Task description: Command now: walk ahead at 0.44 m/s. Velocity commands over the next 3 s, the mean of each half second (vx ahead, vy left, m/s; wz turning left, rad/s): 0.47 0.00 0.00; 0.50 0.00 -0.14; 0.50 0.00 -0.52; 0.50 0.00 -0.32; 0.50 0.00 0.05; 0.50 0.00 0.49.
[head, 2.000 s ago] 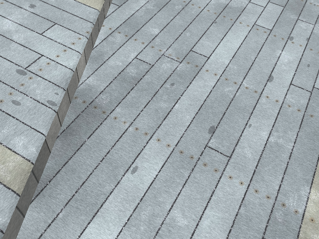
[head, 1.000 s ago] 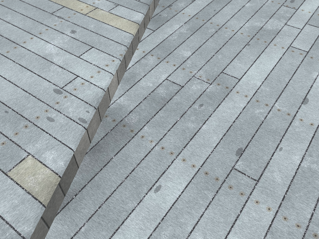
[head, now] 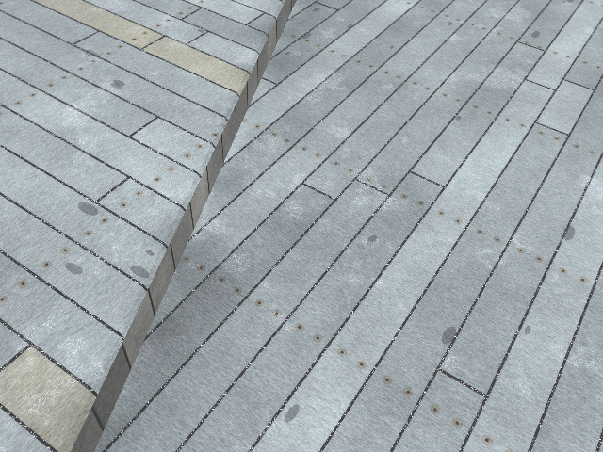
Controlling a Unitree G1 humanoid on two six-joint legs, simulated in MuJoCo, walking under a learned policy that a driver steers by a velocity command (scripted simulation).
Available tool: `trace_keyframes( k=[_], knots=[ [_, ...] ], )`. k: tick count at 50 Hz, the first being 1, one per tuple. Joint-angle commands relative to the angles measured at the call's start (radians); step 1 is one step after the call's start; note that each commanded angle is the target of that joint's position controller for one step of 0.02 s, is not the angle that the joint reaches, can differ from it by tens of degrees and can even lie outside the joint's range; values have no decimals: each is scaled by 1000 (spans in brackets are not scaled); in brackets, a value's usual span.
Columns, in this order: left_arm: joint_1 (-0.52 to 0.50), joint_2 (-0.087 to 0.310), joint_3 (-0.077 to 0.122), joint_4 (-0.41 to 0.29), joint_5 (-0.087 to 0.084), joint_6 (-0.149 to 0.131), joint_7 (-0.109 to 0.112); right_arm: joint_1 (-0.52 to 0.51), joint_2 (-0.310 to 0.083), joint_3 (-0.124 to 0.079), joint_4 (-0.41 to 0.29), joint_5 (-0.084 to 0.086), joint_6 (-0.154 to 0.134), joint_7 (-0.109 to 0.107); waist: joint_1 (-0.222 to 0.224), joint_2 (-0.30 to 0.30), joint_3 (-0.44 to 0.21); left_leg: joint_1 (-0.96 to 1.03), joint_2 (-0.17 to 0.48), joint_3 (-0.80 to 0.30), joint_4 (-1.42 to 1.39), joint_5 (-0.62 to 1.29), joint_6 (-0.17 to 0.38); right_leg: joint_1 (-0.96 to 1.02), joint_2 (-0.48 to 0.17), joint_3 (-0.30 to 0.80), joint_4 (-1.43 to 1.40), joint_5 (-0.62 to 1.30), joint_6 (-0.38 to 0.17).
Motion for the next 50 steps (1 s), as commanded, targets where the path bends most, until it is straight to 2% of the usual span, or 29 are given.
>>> trace_keyframes(
  k=[1,5,8,11,13,14,15,16,17,18,19,20,21,22,23,26,29,33,37,40,41,42,43,44,45,46,47,48,50],
  knots=[
    [-76,40,10,-73,12,-5,-8,43,-142,-21,-27,-2,-2,-10,-8,125,95,94,235,-206,-195,227,131,-254,-49,6,-78,110,34],
    [-245,2,-8,-146,11,-7,-10,66,-171,-23,-18,0,7,-30,-40,119,124,29,211,-126,-231,259,130,-185,-12,-30,-362,257,66],
    [-322,6,-13,-180,4,-9,-19,108,-176,-26,4,10,7,-35,-52,120,149,45,235,-107,-244,252,131,-132,13,-36,-478,315,54],
    [-343,30,-8,-207,2,-16,-34,101,-183,-34,14,18,16,-38,-22,124,146,146,279,-98,-194,343,113,-119,18,-13,-539,277,12],
    [-278,66,8,-199,2,-20,-38,76,-204,-42,5,11,28,-39,27,146,80,206,290,-89,-88,598,93,-11,54,-34,-542,206,-18],
    [-181,96,25,-175,1,-18,-34,63,-214,-45,0,4,38,-39,78,166,8,213,277,-73,36,788,81,118,89,-60,-532,172,-40],
    [-10,134,49,-124,-1,-13,-26,54,-201,-39,-7,-4,48,-39,159,159,-95,151,230,-39,244,861,53,338,108,-76,-537,174,-69],
    [172,201,68,-86,11,-7,-15,76,-168,-22,-32,-19,48,-38,207,56,-240,-92,176,-17,561,568,26,668,-75,138,-502,141,-133],
    [231,250,76,-60,22,-4,-21,229,-1,21,-28,-8,24,-21,109,-240,-395,-470,-37,-61,919,-231,-35,966,-309,675,-659,-162,-305],
    [194,151,50,-66,13,-7,-22,159,-110,0,-17,21,-6,-16,146,-155,-336,-576,-5,-186,1048,-319,-12,915,-289,777,-780,-253,-272],
    [100,116,40,-81,12,-11,-18,44,-175,-19,-58,49,-23,-13,126,-107,-165,-649,48,-157,1070,-246,5,768,-266,610,-793,-186,-227],
    [16,101,34,-100,17,-16,-17,-23,-183,-19,-75,45,-32,-20,93,6,-88,-607,105,-134,1022,-143,10,604,-233,481,-818,-50,-203],
    [-33,81,29,-107,29,-22,-21,-52,-178,-27,-79,30,-29,-28,59,39,-37,-558,143,-122,960,-82,6,471,-198,383,-840,69,-189],
    [-54,52,20,-106,40,-26,-23,-32,-167,-31,-76,22,-17,-30,22,15,-32,-494,173,-130,926,-48,5,398,-164,313,-870,121,-179],
    [-57,44,18,-99,39,-29,-26,-13,-141,-28,-73,20,-4,-30,5,-7,-26,-461,182,-127,895,-36,0,356,-149,277,-898,137,-184],
    [-18,71,24,-71,27,-36,-19,-62,-122,-26,-99,9,22,-34,-5,-6,31,-500,203,-102,781,14,-30,285,-132,187,-958,177,-201],
    [35,102,31,-53,24,-26,2,-187,-126,-26,-145,-3,19,-34,27,13,64,-587,205,-89,588,182,-59,322,-118,137,-975,215,-190],
    [108,122,33,-30,13,-14,13,-336,-103,-12,-182,7,3,-18,83,13,77,-526,151,-35,329,356,-60,360,-87,62,-971,228,-150],
    [190,122,34,9,6,8,14,-451,-117,-8,-228,16,-7,5,116,13,100,-559,126,-41,226,310,-41,507,-144,88,-909,259,-148],
    [179,146,45,7,3,28,21,-413,-159,-22,-237,14,-18,15,63,-13,70,-478,98,-50,169,193,-12,583,-181,141,-814,370,-124],
    [155,156,48,-1,3,32,22,-341,-184,-35,-220,13,-23,13,16,-27,29,-364,72,-29,147,172,3,573,-166,135,-735,498,-111],
    [143,136,40,-9,10,34,22,-190,-230,-59,-175,11,-26,6,-56,-14,-71,-142,65,-20,140,189,32,516,-109,102,-565,566,-85],
    [138,84,19,-42,28,29,21,-4,-302,-81,-144,-6,-24,-7,-126,64,-235,167,230,-183,188,182,93,324,-38,58,-271,359,-48],
    [279,-55,-18,-51,14,6,14,60,-373,-99,-115,-13,-11,-5,-61,339,-376,512,468,-631,94,-6,242,-75,133,12,74,-254,19],
    [232,62,8,-36,-15,-8,15,52,-256,-70,-126,-8,-9,-5,-98,252,-350,472,457,-706,10,-127,223,-177,93,138,202,-354,14],
    [149,122,28,-63,-36,-13,18,-32,-208,-55,-140,-5,-12,-8,-87,204,-191,343,425,-540,-12,-92,168,-231,45,131,225,-268,6],
    [108,112,30,-70,-31,-11,26,-106,-183,-47,-150,-6,-15,-8,-57,145,-115,211,388,-419,-40,0,141,-201,-4,107,197,-178,12],
    [87,100,36,-72,-16,-3,31,-155,-156,-41,-149,-7,-18,-6,-33,128,-51,101,351,-325,-77,72,126,-167,-31,105,145,-119,19],
    [119,56,40,-71,-13,26,27,-196,-135,-37,-142,-20,-25,-3,14,150,-13,-15,309,-197,-134,151,110,-75,-62,107,99,-52,26]
  ],
)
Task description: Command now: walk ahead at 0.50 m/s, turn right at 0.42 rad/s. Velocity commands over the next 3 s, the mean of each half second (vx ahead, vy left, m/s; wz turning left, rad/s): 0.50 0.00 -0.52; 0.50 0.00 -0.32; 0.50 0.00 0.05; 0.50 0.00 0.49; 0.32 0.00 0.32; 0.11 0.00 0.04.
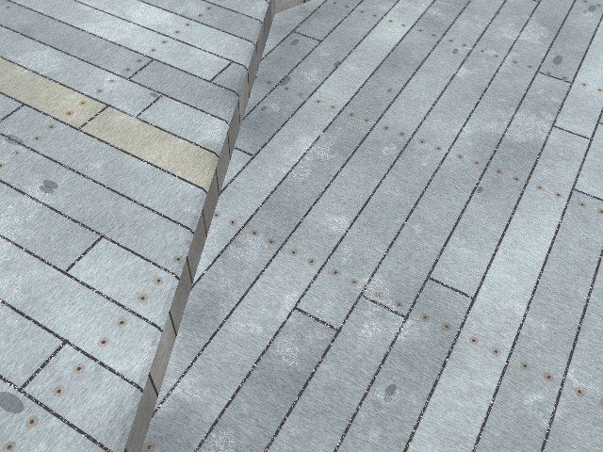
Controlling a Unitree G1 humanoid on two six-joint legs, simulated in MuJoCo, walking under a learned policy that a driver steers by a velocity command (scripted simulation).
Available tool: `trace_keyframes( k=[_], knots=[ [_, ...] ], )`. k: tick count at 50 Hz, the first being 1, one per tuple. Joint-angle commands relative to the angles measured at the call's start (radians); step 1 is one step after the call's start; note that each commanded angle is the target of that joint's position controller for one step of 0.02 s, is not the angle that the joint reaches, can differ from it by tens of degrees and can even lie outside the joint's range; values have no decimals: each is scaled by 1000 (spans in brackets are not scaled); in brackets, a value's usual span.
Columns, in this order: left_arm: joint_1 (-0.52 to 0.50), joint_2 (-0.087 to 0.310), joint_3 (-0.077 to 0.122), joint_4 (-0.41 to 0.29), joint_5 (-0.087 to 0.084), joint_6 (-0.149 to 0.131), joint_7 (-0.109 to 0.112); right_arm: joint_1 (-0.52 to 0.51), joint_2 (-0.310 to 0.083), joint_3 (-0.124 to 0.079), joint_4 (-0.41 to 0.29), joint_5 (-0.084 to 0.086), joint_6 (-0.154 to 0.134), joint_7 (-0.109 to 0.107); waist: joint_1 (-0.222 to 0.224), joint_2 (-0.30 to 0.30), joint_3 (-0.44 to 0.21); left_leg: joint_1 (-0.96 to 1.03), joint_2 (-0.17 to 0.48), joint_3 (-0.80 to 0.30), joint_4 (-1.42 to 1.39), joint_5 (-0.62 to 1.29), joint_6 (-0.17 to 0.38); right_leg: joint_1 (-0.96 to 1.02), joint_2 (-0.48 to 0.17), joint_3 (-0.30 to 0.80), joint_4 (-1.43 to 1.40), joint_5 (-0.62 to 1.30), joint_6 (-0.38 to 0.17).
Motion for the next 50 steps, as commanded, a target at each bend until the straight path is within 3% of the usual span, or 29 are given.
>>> trace_keyframes(
  k=[1,4,9,12,14,17,18,19,20,21,22,23,24,25,26,29,32,35,37,40,42,44,45,46,47,48,49,50],
  knots=[
    [22,45,25,-69,-1,16,2,23,-99,-27,-19,-7,-17,-3,-8,136,-46,175,270,-221,-275,115,132,-175,-100,53,4,88,8],
    [-29,31,28,-111,8,38,-1,34,-130,-40,2,-7,-19,-15,0,113,-5,160,269,-114,-307,191,144,-243,-110,53,-81,188,24],
    [-182,10,18,-179,19,29,-31,68,-171,-54,16,1,-2,-36,-46,81,31,205,252,24,-320,215,127,-243,-93,-19,-361,395,22],
    [-275,8,13,-232,19,30,-47,119,-193,-64,34,16,15,-40,-78,69,57,296,283,59,-296,234,123,-269,-80,-58,-446,376,4],
    [-305,18,15,-262,17,32,-56,136,-204,-72,42,27,28,-39,-76,80,62,369,304,81,-253,293,110,-280,-68,-82,-479,311,-18],
    [-249,64,38,-282,15,38,-64,107,-240,-82,33,36,48,-41,-10,124,-3,409,308,122,-77,697,77,-130,11,-158,-490,167,-74],
    [-145,95,59,-261,11,40,-62,94,-249,-85,28,39,57,-43,53,127,-61,390,291,141,76,815,63,6,58,-184,-508,146,-101],
    [24,149,92,-215,8,42,-51,85,-240,-79,23,38,62,-44,142,100,-145,286,249,163,300,773,28,254,102,-180,-567,200,-140],
    [148,248,125,-185,4,52,-27,112,-172,-55,-1,4,52,-41,162,-75,-220,9,185,164,628,295,-23,535,-56,91,-600,209,-205],
    [71,316,124,-224,5,39,-29,166,-66,-23,-61,0,16,-30,40,-258,-331,-381,-43,-14,946,-436,-72,783,-272,711,-790,-20,-406],
    [90,223,94,-237,14,21,-40,51,-161,-37,-77,41,-26,-14,114,-106,-356,-485,-3,-200,997,-415,-44,785,-300,767,-892,-51,-378],
    [61,174,80,-230,22,5,-42,-9,-172,-41,-100,67,-43,-8,101,-71,-227,-543,40,-189,956,-332,-15,694,-274,621,-882,19,-333],
    [-2,143,70,-237,19,-5,-43,-7,-161,-38,-88,49,-48,-15,51,31,-140,-491,88,-190,857,-248,-7,536,-225,490,-876,139,-291],
    [-69,98,56,-247,19,-7,-41,-5,-167,-48,-69,19,-40,-24,15,55,-98,-412,121,-188,760,-192,-5,419,-170,377,-887,237,-245],
    [-98,102,53,-265,32,-8,-36,29,-170,-52,-69,16,-26,-22,-21,-5,-94,-350,133,-197,728,-162,-16,339,-165,356,-904,312,-257],
    [-76,129,60,-261,24,-15,-19,13,-142,-50,-79,-3,3,-22,-30,24,-71,-312,121,-170,600,-92,-65,243,-124,267,-935,447,-261],
    [-25,134,60,-240,21,-13,1,-88,-106,-36,-111,-7,7,-19,6,5,-42,-341,98,-149,378,109,-94,234,-86,181,-943,490,-226],
    [17,124,54,-216,21,-9,6,-173,-77,-20,-131,4,-3,-3,53,-32,-26,-254,60,-122,177,307,-84,207,-56,132,-950,382,-180],
    [50,129,54,-193,20,-11,3,-222,-86,-19,-149,13,-9,4,76,-42,-2,-247,51,-124,123,342,-71,234,-81,157,-952,326,-177],
    [93,129,54,-163,18,-3,6,-265,-111,-23,-176,14,-19,17,87,-44,17,-324,46,-135,61,255,-36,386,-142,206,-887,382,-176],
    [98,138,58,-152,20,7,13,-244,-125,-26,-177,15,-25,23,69,-61,13,-321,39,-132,40,168,-8,463,-176,229,-843,476,-163],
    [67,148,60,-157,22,17,16,-133,-155,-42,-152,14,-28,22,4,-83,-46,-164,-5,-90,17,104,31,480,-155,206,-728,752,-136],
    [46,135,52,-166,26,19,14,-3,-189,-59,-117,8,-29,17,-64,-67,-144,39,0,-87,17,153,66,435,-102,164,-573,843,-111],
    [40,98,33,-190,41,19,13,170,-239,-69,-94,-6,-27,11,-130,17,-293,333,158,-264,55,176,135,259,-38,126,-302,631,-80],
    [204,2,8,-181,23,3,5,261,-292,-88,-54,-1,-17,17,-68,328,-420,692,377,-719,-17,-22,298,-137,136,66,61,-71,0],
    [165,82,16,-168,10,-8,4,266,-194,-63,-48,27,-15,22,-105,256,-375,683,379,-845,-119,-228,276,-276,106,151,166,-212,-8],
    [48,134,31,-196,-4,-15,1,190,-153,-49,-62,29,-10,17,-110,172,-211,549,346,-697,-142,-245,230,-338,54,130,184,-133,-13],
    [-34,127,28,-215,8,-19,3,118,-136,-40,-76,17,-1,16,-87,70,-114,396,293,-567,-171,-150,190,-309,0,76,129,-48,-16]
  ],
)
Over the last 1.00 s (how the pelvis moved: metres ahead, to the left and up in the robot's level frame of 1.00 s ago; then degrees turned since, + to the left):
0.57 0.00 -0.01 -6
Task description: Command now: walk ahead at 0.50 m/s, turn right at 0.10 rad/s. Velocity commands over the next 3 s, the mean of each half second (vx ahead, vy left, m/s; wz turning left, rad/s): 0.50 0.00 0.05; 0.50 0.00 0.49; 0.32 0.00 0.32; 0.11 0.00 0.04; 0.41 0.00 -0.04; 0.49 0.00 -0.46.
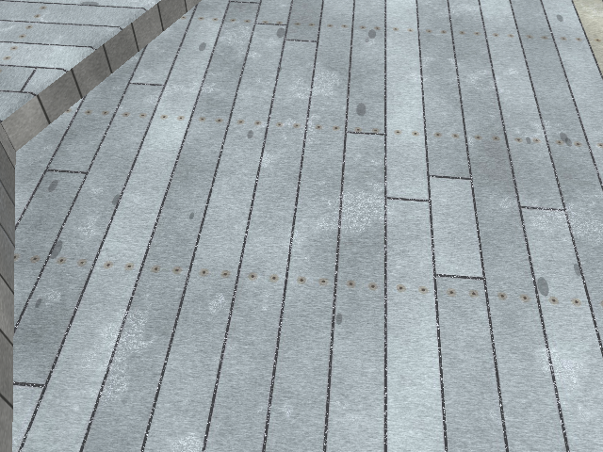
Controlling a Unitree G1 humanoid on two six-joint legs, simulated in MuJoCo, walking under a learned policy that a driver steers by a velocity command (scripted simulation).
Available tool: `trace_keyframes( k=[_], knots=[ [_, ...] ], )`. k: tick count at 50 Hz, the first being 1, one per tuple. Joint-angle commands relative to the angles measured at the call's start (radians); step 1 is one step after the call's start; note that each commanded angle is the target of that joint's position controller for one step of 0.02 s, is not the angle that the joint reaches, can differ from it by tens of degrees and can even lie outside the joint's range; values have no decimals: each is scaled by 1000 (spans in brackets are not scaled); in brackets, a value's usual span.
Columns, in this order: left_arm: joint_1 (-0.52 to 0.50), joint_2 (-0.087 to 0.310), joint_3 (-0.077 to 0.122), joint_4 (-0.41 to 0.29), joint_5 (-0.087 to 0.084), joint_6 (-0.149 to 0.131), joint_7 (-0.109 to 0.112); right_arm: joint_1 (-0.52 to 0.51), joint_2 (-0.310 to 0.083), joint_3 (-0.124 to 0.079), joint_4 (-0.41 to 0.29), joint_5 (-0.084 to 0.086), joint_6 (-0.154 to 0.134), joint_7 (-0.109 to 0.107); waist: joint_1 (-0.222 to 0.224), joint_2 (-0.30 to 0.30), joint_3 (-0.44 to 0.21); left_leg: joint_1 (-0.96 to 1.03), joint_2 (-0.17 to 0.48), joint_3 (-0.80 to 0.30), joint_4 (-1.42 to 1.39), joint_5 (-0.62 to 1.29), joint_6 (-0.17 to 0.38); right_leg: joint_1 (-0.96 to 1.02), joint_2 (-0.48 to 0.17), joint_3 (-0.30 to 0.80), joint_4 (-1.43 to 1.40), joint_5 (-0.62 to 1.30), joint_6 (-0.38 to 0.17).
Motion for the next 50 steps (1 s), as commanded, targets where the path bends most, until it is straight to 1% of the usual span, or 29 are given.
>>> trace_keyframes(
  k=[1,2,3,4,5,7,12,16,19,20,21,22,23,24,25,26,27,29,31,34,37,40,43,44,46,47,48,49,50],
  knots=[
    [-97,132,27,-120,6,-38,-1,130,-111,-27,-10,-8,10,-7,-75,65,-47,408,322,-455,-276,-68,189,-461,-128,-8,132,112,8],
    [-85,124,31,-117,13,-35,-2,118,-97,-20,-10,-17,7,-7,-49,80,-42,348,291,-403,-296,16,182,-408,-160,-9,88,144,12],
    [-65,107,30,-110,11,-30,-3,117,-91,-18,-5,-15,5,-6,-36,100,-45,320,269,-358,-315,60,181,-374,-168,-18,53,158,17],
    [-53,85,27,-103,11,-23,-1,120,-86,-16,0,-11,3,-6,-28,89,-49,307,247,-317,-334,88,176,-363,-174,-32,28,168,19],
    [-57,70,22,-110,11,-20,-1,126,-115,-22,10,-5,1,-8,-21,117,-38,282,267,-300,-347,144,198,-373,-181,-43,-17,171,33],
    [-132,60,14,-137,19,-18,0,146,-138,-29,25,1,3,-16,-37,92,-12,277,264,-249,-374,202,204,-416,-195,-59,-130,239,57],
    [-290,29,-1,-171,14,-30,-14,211,-162,-31,57,12,20,-28,-90,77,3,288,210,-130,-381,216,149,-361,-159,-100,-432,514,60],
    [-409,40,0,-216,7,-40,-33,289,-161,-29,96,21,38,-29,-122,80,41,366,253,-164,-340,199,146,-358,-128,-101,-537,518,46],
    [-383,77,13,-219,8,-54,-43,280,-189,-39,103,24,55,-39,-77,103,28,425,288,-212,-261,260,124,-285,-108,-90,-600,421,19],
    [-316,98,24,-202,11,-58,-41,259,-199,-42,99,26,58,-41,-31,107,-7,413,275,-205,-192,361,109,-175,-87,-109,-628,408,4],
    [-183,140,46,-163,16,-59,-33,250,-182,-34,94,22,59,-41,35,92,-96,361,224,-172,-45,438,83,33,-81,-120,-639,422,-23],
    [-4,206,67,-134,34,-58,-20,233,-127,-13,66,2,55,-41,111,26,-246,183,162,-133,227,264,44,330,-228,15,-585,453,-83],
    [68,285,84,-112,39,-45,-19,380,-4,24,52,4,38,-36,59,-237,-409,-198,12,-62,586,-328,-23,695,-488,425,-633,331,-229],
    [87,194,64,-109,33,-39,-19,349,-92,4,67,31,27,-35,93,-203,-419,-306,35,-172,730,-457,-23,655,-493,571,-741,138,-235],
    [19,146,47,-112,28,-40,-16,252,-160,-19,38,49,26,-36,91,-136,-247,-367,80,-171,767,-378,-16,523,-453,426,-775,108,-187],
    [-55,120,36,-114,27,-42,-16,198,-154,-20,24,43,29,-41,61,-87,-158,-347,124,-145,742,-291,-19,384,-416,309,-805,163,-161],
    [-111,86,26,-111,29,-46,-20,178,-142,-24,21,28,38,-43,31,-69,-89,-313,148,-143,699,-233,-24,267,-379,219,-846,231,-149],
    [-168,64,23,-99,35,-61,-23,219,-103,-27,28,29,65,-42,-24,-98,-47,-214,181,-148,652,-168,-31,136,-337,91,-914,309,-134],
    [-182,78,31,-82,35,-72,-21,210,-74,-26,16,28,87,-40,-43,-72,-16,-220,189,-146,626,-128,-42,88,-340,4,-953,391,-143],
    [-162,106,42,-54,41,-75,-10,153,-68,-29,-16,20,97,-36,-39,-40,9,-283,191,-155,518,-1,-57,106,-336,-101,-973,464,-146],
    [-151,130,48,-38,39,-66,0,73,-53,-22,-41,19,88,-17,-14,-30,27,-262,180,-113,342,146,-52,125,-310,-208,-977,494,-122],
    [-102,156,56,-16,29,-52,5,-39,-40,-12,-86,16,85,1,31,-9,59,-263,166,-57,217,181,-36,187,-328,-263,-970,506,-113],
    [-64,176,65,7,13,-30,5,-105,-49,-12,-130,18,86,16,47,-15,79,-292,152,-22,147,105,-7,299,-359,-292,-922,567,-96],
    [-62,184,68,11,8,-22,6,-111,-56,-15,-142,18,87,21,40,-22,75,-281,138,-5,134,61,7,329,-367,-304,-889,640,-87],
    [-82,214,75,7,-1,-8,10,-65,-86,-32,-151,18,92,25,-5,-58,20,-169,76,53,128,-43,46,360,-367,-333,-757,970,-64],
    [-94,224,78,4,-5,1,12,25,-116,-51,-135,20,95,23,-60,-68,-36,-47,32,81,119,-77,71,349,-355,-350,-619,1112,-50],
    [-110,217,72,-1,-9,7,15,182,-167,-82,-94,23,96,13,-148,-47,-117,180,-17,88,51,-18,108,271,-316,-379,-410,1112,-18],
    [-91,173,54,-18,16,-1,17,337,-261,-119,-58,25,107,-9,-203,66,-207,486,92,-119,22,-6,167,17,-271,-382,-97,788,34],
    [-5,24,8,-76,49,-31,3,287,-360,-127,-70,29,97,-12,-65,305,-289,780,330,-697,-89,-178,358,-428,-57,-256,228,-118,94]
  ],
)
Over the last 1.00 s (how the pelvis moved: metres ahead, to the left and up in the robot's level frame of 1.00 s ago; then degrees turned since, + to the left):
0.56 -0.13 -0.01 -26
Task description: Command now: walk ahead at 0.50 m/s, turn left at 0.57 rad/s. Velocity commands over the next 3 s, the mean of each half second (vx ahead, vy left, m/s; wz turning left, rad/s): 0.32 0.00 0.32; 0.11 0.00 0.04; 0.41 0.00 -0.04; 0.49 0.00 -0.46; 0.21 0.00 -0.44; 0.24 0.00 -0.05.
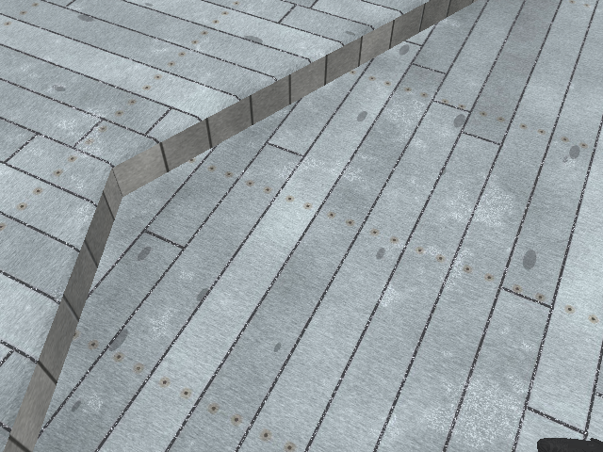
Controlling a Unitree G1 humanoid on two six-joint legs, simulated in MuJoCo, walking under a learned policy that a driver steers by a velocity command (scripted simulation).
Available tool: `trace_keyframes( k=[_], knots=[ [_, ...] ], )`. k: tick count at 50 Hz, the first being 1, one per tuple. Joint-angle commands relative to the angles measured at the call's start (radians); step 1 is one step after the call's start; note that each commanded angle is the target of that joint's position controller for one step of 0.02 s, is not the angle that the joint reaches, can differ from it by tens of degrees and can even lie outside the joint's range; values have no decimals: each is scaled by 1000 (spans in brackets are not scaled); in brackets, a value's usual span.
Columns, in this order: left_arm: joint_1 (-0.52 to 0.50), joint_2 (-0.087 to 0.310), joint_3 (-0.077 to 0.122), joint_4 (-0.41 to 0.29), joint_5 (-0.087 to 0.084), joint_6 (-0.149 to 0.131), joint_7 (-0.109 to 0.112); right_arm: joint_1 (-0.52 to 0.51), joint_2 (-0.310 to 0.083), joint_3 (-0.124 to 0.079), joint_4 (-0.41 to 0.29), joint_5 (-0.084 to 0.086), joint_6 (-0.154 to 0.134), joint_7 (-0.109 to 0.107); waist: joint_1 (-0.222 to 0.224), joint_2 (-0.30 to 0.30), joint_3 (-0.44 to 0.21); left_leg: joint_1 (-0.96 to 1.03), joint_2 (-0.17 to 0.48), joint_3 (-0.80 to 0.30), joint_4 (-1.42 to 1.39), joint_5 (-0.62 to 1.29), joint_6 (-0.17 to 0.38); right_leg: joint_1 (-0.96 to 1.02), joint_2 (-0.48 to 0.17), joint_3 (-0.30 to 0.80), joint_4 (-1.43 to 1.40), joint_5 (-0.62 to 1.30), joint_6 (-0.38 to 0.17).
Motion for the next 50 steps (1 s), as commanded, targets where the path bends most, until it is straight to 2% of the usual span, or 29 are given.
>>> trace_keyframes(
  k=[1,2,3,4,5,7,10,13,16,20,21,22,23,24,25,26,29,31,33,35,36,37,39,41,42,44,47,48,50],
  knots=[
    [-58,95,-7,-147,-8,-80,-18,351,-262,-81,-9,-4,-16,-15,-159,126,-405,909,336,-874,-350,-238,305,-762,113,313,697,-97,-30],
    [-146,134,4,-175,-42,-99,-24,318,-208,-65,1,-12,-31,-12,-164,82,-263,818,312,-729,-364,-152,256,-835,70,312,671,2,-56],
    [-148,121,0,-171,-27,-108,-18,260,-179,-56,-5,-7,-38,-13,-118,14,-190,676,268,-610,-355,-54,222,-793,26,313,587,88,-68],
    [-140,127,6,-157,1,-106,-11,191,-143,-45,-19,-9,-38,-16,-76,-1,-138,539,227,-510,-362,53,197,-721,-3,313,499,136,-61],
    [-109,134,12,-145,8,-94,-12,150,-114,-33,-38,-23,-39,-22,-40,21,-127,452,207,-450,-382,137,187,-646,-27,319,458,176,-56],
    [-81,111,10,-134,14,-69,-16,141,-114,-31,-40,-26,-44,-29,-19,21,-117,368,190,-383,-415,255,191,-591,-30,296,388,214,-31],
    [-145,71,-5,-156,26,-53,-11,164,-149,-37,-17,-27,-45,-51,-24,19,-71,291,147,-242,-404,564,160,-574,-4,260,210,341,9],
    [-229,42,-20,-170,22,-61,-24,203,-148,-35,6,-21,-30,-64,-72,49,-88,278,86,-152,-371,572,93,-477,52,230,-27,587,2],
    [-273,58,-18,-181,15,-66,-39,238,-139,-28,36,-22,-22,-67,-96,69,-94,341,119,-193,-341,478,76,-447,77,248,-136,670,-19],
    [-201,106,1,-157,35,-76,-48,204,-123,-22,56,-23,-13,-69,-40,76,-110,440,149,-258,-180,484,43,-386,91,258,-243,592,-83],
    [-147,124,7,-139,44,-81,-44,204,-112,-18,56,-24,-12,-69,-16,49,-139,428,99,-239,-89,491,11,-277,80,255,-294,775,-105],
    [-121,183,15,-145,62,-85,-39,275,-80,-7,45,-42,-19,-66,-49,-58,-242,317,23,-222,69,294,-36,-47,-51,368,-209,1164,-173],
    [-74,150,3,-140,66,-71,-33,394,-40,11,76,-36,-22,-65,-46,-205,-380,142,-52,-195,321,-153,-105,189,-231,558,-181,1335,-343],
    [-31,75,-16,-115,38,-54,-39,383,-84,5,86,-25,-11,-61,-18,-239,-435,73,-60,-208,445,-552,-139,202,-291,680,-229,1216,-402],
    [-68,70,-22,-115,16,-42,-43,324,-134,-9,74,-12,9,-62,-16,-156,-358,27,-23,-229,498,-540,-151,113,-264,688,-279,904,-371],
    [-129,62,-27,-123,14,-28,-43,256,-134,-14,68,-10,34,-69,-21,-99,-261,1,3,-199,500,-495,-164,2,-222,640,-331,671,-325],
    [-282,76,-27,-136,34,2,-36,244,-84,-7,76,-21,81,-85,-77,-167,-115,149,46,-134,233,-382,-176,-308,-110,500,-453,290,-238],
    [-278,80,-24,-123,37,12,-27,275,-57,-1,109,-30,74,-87,-77,-177,-141,265,33,-100,90,-259,-163,-341,-75,432,-452,291,-231],
    [-274,77,-25,-107,19,16,-20,300,-48,-1,140,-36,65,-80,-94,-148,-167,374,18,-67,-68,-63,-139,-357,-61,394,-431,207,-214],
    [-236,37,-41,-82,18,16,-20,260,-63,0,129,-59,61,-77,-80,-98,-134,407,58,-116,-167,-7,-99,-398,-21,370,-415,18,-134],
    [-220,43,-39,-79,26,17,-22,220,-116,-8,110,-57,60,-83,-40,-29,-81,315,108,-175,-215,-133,-66,-385,25,330,-383,-12,-93],
    [-228,41,-37,-80,28,18,-21,198,-119,-11,126,-49,53,-82,-20,52,-45,169,91,-175,-239,-321,-50,-287,67,278,-345,76,-67],
    [-225,36,-38,-64,26,18,-14,165,-69,3,131,-51,28,-81,-15,76,-34,110,81,-166,-275,-306,-82,-195,65,273,-280,208,-74],
    [-200,39,-36,-38,23,18,-8,168,-66,4,141,-44,6,-80,-16,61,-44,157,74,-154,-252,-176,-102,-195,65,271,-257,304,-90],
    [-188,38,-36,-24,21,19,-7,206,-70,2,157,-38,1,-80,-27,47,-72,187,67,-146,-245,-208,-97,-196,78,257,-244,261,-96],
    [-195,41,-31,-13,7,20,-6,240,-98,-7,169,-26,2,-82,-43,63,-46,195,74,-172,-258,-370,-55,-259,115,217,-187,87,-101],
    [-241,25,-29,-21,-8,-13,-19,303,-139,-20,179,-14,-13,-84,-77,142,44,280,217,-384,-370,-497,51,-453,146,171,-41,84,-105],
    [-246,26,-28,-23,-11,-30,-26,301,-155,-25,183,-7,-22,-85,-73,160,71,314,269,-446,-378,-440,84,-500,127,183,-24,118,-120],
    [-213,27,-24,-7,-14,-57,-41,275,-142,-24,182,-1,-33,-83,-43,150,60,336,278,-427,-337,-254,83,-451,105,196,-89,147,-145]
  ],
)
Over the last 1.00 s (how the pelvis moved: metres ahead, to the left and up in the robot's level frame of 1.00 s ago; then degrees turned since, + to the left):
0.52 0.03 -0.01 21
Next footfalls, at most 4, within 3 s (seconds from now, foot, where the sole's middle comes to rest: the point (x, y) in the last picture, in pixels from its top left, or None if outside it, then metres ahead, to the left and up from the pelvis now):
0.42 right None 0.43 -0.09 -0.75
0.70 left None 0.30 0.14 -0.75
1.48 left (231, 335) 0.70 0.22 -0.75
2.04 right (342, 241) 0.98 -0.04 -0.75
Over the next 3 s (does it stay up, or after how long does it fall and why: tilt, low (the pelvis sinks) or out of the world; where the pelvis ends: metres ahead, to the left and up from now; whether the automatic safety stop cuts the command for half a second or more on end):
stays up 1.14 -0.05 0.02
